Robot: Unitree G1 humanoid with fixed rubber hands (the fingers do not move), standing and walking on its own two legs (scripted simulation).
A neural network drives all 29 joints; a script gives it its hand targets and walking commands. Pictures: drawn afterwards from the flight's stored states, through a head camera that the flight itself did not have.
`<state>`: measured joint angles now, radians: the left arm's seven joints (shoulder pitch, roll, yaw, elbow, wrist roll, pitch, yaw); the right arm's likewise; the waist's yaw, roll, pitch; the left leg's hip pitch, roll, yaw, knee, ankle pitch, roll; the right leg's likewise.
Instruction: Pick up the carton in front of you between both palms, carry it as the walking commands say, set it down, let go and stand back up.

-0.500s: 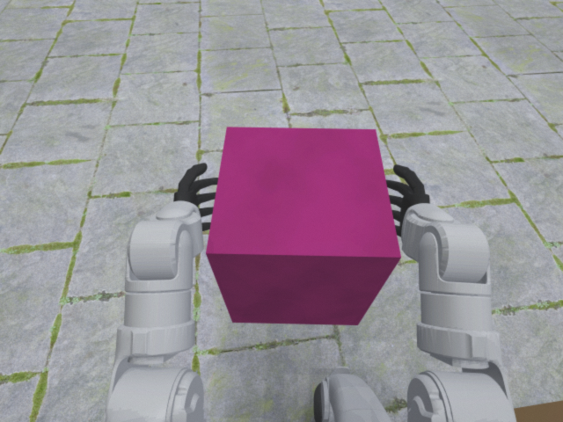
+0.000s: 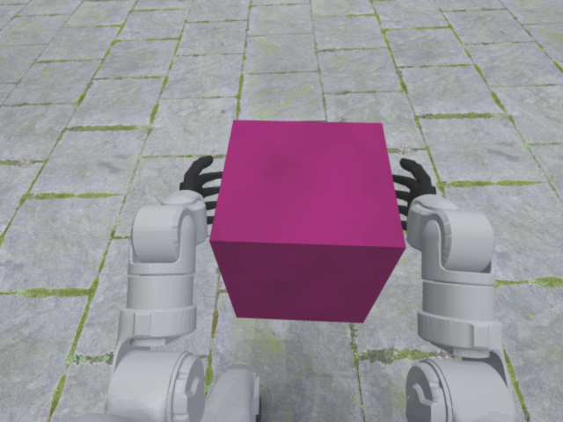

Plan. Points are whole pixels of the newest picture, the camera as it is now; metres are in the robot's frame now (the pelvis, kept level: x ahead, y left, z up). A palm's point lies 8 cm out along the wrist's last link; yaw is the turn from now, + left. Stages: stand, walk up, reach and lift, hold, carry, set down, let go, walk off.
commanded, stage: carry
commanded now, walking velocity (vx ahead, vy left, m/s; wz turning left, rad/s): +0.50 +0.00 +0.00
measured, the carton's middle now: (302, 228) +0.38 +0.01 +0.03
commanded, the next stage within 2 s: none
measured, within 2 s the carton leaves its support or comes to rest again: neither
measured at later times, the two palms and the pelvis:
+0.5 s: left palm (226, 100) +0.61 +0.17 +0.09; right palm (394, 104) +0.59 -0.13 +0.10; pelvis +0.32 +0.03 +0.01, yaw -2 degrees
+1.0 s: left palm (246, 48) +0.78 +0.15 +0.10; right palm (389, 47) +0.79 -0.14 +0.10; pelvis +0.53 +0.00 +0.00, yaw +1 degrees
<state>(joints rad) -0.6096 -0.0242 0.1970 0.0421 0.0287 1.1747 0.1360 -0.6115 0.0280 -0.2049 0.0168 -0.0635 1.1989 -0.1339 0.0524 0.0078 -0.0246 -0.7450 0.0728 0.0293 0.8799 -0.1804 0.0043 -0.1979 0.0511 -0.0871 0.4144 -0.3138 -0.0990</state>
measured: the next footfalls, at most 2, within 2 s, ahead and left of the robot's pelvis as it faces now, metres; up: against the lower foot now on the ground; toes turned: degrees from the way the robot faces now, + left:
left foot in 0.14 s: +0.28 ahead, +0.11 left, +0.00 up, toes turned +5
right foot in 0.62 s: +0.58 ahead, -0.09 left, +0.00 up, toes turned +9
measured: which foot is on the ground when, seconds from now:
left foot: up 0.00-0.12, down 0.14-0.62, up 0.64-0.84, down 0.86-1.00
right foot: down 0.00-0.14, up 0.16-0.60, down 0.62-1.00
